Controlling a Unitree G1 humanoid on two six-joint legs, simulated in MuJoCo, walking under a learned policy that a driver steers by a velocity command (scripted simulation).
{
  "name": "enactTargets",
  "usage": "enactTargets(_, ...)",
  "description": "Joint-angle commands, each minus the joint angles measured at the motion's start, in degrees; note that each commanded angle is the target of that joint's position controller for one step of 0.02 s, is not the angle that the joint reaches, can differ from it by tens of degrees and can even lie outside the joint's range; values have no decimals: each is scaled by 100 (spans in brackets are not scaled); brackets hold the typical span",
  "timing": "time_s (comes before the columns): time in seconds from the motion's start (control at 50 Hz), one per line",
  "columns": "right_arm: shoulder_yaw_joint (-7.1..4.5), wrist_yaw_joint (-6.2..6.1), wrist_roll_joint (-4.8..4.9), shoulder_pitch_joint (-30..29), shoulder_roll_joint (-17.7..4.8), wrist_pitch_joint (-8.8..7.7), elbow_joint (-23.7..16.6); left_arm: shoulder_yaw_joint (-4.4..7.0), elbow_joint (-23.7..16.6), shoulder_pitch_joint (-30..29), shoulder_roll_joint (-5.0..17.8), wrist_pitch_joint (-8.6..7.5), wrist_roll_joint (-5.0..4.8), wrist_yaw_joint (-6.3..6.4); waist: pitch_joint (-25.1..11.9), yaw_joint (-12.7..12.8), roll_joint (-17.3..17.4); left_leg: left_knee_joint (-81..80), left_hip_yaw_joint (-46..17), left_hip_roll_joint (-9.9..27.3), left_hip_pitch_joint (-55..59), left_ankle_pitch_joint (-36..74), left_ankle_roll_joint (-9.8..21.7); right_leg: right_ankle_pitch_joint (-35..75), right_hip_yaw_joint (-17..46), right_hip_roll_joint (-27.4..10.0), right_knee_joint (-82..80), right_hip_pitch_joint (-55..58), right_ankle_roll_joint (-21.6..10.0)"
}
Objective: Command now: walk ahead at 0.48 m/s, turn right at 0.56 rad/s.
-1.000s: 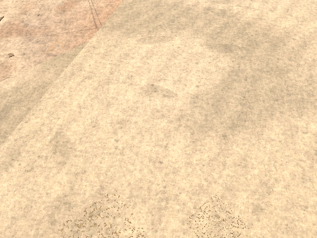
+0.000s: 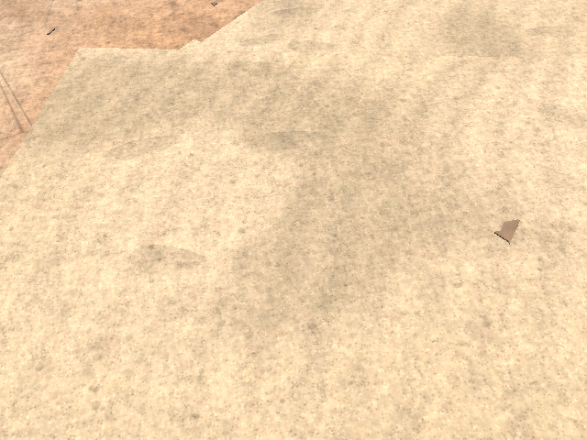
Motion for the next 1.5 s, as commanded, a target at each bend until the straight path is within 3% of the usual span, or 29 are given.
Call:
enactTargets(0.02, -82, -16, -36, -377, -345, -8, -441, 303, -334, -70, 1056, -109, -52, 134, -65, -85, -469, -1070, -16, -121, -345, 905, -189, 1477, 1196, -1226, -956, 174, -888)
enactTargets(0.16, 17, 249, 12, -1088, -185, -166, -539, 265, 93, 317, 922, 21, -15, 290, -154, 219, -708, -3030, 177, -549, 699, 2398, 107, 2510, 803, -1177, -330, 469, -327)
enactTargets(0.24, -143, 250, -27, 36, -571, -214, -192, 261, 71, -63, 928, 75, 65, 277, -687, -388, -739, -3426, 377, -759, 1770, 1981, 558, 4170, 666, -1109, 1180, 1113, -111)
enactTargets(0.26, -174, 218, -82, 516, -764, -224, -136, 205, -11, -35, 812, 77, 136, 263, -1273, -567, -375, -3233, -129, -255, 2941, 3602, 843, 3388, 508, -778, 2317, 667, 113)
enactTargets(0.28, -184, 194, -181, 721, -1075, -169, -157, 90, 7, 805, 467, 62, 172, 224, -2112, -180, 899, -2817, -1972, 1209, 4967, 5334, 1954, -77, 376, -129, 4460, -1081, 613)
enactTargets(0.3, -89, 215, -32, 791, -637, -79, -76, 63, 139, 1200, 612, 78, 161, 172, -2704, -156, 1116, -3173, -3184, 1613, 5432, 4987, 2465, -2615, 552, 98, 5206, -1726, 828)
enactTargets(0.32, -99, 211, 155, 447, -620, 26, -237, 170, 38, 703, 1056, 127, 54, 150, -2152, -276, 584, -3458, -3040, 1408, 4829, 3309, 2274, -2426, 683, -171, 5597, -2085, 868)
enactTargets(0.34, -100, 177, 190, 88, -606, 136, -354, 205, -127, 51, 1138, 187, 23, 177, -1466, -333, 112, -3724, -2662, 1138, 4029, 2062, 1995, -2137, 503, -286, 5601, -2342, 876)
enactTargets(0.4, -114, 59, 63, -272, -666, 337, -442, 195, -286, -278, 893, 378, 81, 293, -501, -53, 75, -4330, -2024, 542, 2011, 577, 1574, -1600, 352, -542, 4378, -1847, 843)
enactTargets(0.46, -199, -26, 28, -211, -753, 437, -467, 115, -241, -170, 577, 337, 130, 370, -732, -35, 495, -4274, -1670, 249, 1708, 1096, 1559, -1444, 141, -400, 3329, -1346, 927)
enactTargets(0.6, -296, -159, 152, -134, -841, 688, -545, 144, -419, -661, 623, 242, 64, 302, -849, -231, 638, -4094, -2230, 143, 1741, -305, 1310, -674, 254, -268, 1888, -936, 930)
enactTargets(0.66, -255, -199, 221, -71, -705, 790, -566, 233, -357, -396, 719, 124, 50, 242, -777, -30, 598, -3580, -2251, -183, 1527, -482, 899, 25, 217, -417, 311, -30, 667)
enactTargets(0.68, -175, -191, 189, 152, -431, 793, -575, 327, -412, -262, 1116, 133, 149, 278, -898, -96, -153, -2640, -1778, -570, 1034, -1430, 558, -93, 1139, -1520, -141, 494, 267)
enactTargets(0.7, -192, -188, 216, 49, -372, 732, -787, 433, -423, -509, 1532, 201, 359, 263, -474, -266, -1843, -1391, -506, -1447, 50, -2224, 252, 362, 2562, -2495, -597, 137, -553)
enactTargets(0.72, -323, -187, 105, 257, -819, 675, -682, 353, -583, -751, 1220, 172, 430, 260, -539, -260, -1567, -63, -644, -1041, 134, -2307, 38, 777, 2697, -2760, -537, -103, -905)
enactTargets(0.74, -408, -174, 165, 449, -971, 704, -524, 263, -669, -1067, 912, 157, 347, 285, -498, -392, -1137, 485, -631, -990, 149, -1986, -50, 1012, 2108, -2480, -385, -150, -763)
enactTargets(0.78, -402, -231, 159, 674, -791, 851, -334, 210, -709, -1342, 731, 154, 153, 306, -400, -421, -836, 1140, -493, -893, -36, -1424, -279, 1273, 1239, -1987, -180, 54, -462)
enactTargets(0.88, -250, -169, 234, 6, -425, 895, -760, 251, -560, -876, 811, 290, 176, 378, -446, 24, -1105, 408, -57, -606, -200, -1083, -587, 1969, 543, -1939, -112, 787, -689)
enactTargets(1.0, -188, -14, 199, -89, -386, 925, -1001, 419, -494, -1000, 1166, 356, 86, 275, -645, 75, -1266, -1142, 466, -414, 994, -1289, -387, 2281, 136, -2219, -5, 606, -768)
enactTargets(1.08, -253, 75, 209, 299, -407, 975, -950, 460, -391, -1144, 1195, 339, -114, 230, -676, -229, -1197, -2912, 748, -573, 1943, -311, 82, 2133, -174, -2218, 569, 417, -413)
enactTargets(1.1, -315, 43, 193, 516, -542, 970, -880, 426, -261, -893, 1036, 316, -129, 220, -722, -288, -916, -3523, 594, -650, 2615, 373, 287, 1581, -460, -2023, 1005, 7, -46)
enactTargets(1.12, -466, -36, 201, 739, -1065, 947, -897, 354, -265, -726, 754, 300, 51, 197, -809, -227, 277, -3735, -723, 224, 3678, 2085, 669, -13, -1029, -1523, 2275, -1212, 536)
enactTargets(1.14, -556, -71, 67, 684, -1655, 879, -1033, 233, -649, -1090, 521, 286, 284, 211, -740, -241, 1744, -3619, -2636, 1634, 3941, 3651, 1883, -2731, -959, -652, 3607, -2853, 1019)
enactTargets(1.16, -454, -31, -102, 762, -1255, 746, -1051, 321, -662, -1527, 817, 281, 196, 262, -1076, -683, 987, -3784, -2541, 1715, 3640, 3098, 2299, -2868, -96, -655, 4536, -2872, 1017)
enactTargets(1.2, -309, -77, 3, 128, -878, 623, -995, 389, -454, -1359, 909, 355, 47, 304, -708, -302, 493, -3818, -1564, 1018, 3199, 2123, 1661, -1920, 75, -814, 4621, -2788, 921)
enactTargets(1.24, -175, -139, 116, -204, -624, 632, -997, 406, -318, -1134, 908, 400, 121, 331, -655, -138, 573, -3811, -1175, 721, 2854, 2373, 1458, -1248, 12, -765, 4564, -2416, 1028)
enactTargets(1.3, -101, -177, 89, 201, -446, 602, -779, 312, -161, -885, 730, 328, 12, 180, -800, -265, 645, -4359, -1103, 520, 3089, -488, 1401, -537, -220, -781, 3803, -2312, 1010)
enactTargets(1.38, -164, -169, 7, 441, -763, 452, -552, 239, -301, -1374, 751, 195, -72, 77, -157, -532, 684, -4857, -1446, 885, 3152, -1529, 1420, -404, -157, -870, 2650, -2468, 793)
enactTargets(1.5, -233, -75, 112, 567, -887, 246, -281, 171, -289, -1270, 664, 73, -101, -3, 156, -571, 429, -5089, -1117, 1119, 3115, -1564, 1431, -545, -182, -928, 1967, -2307, 499)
